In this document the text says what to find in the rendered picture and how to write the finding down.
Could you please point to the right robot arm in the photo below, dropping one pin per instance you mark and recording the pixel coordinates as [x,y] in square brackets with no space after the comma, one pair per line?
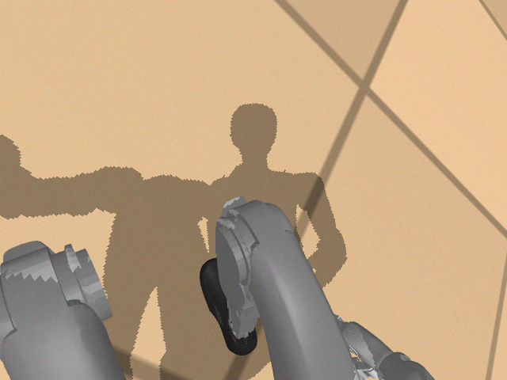
[398,366]

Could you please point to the right robot hand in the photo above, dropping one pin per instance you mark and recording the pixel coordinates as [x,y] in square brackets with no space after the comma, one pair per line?
[369,348]

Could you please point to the right robot foot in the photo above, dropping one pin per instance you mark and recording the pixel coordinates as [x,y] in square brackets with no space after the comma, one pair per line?
[217,304]

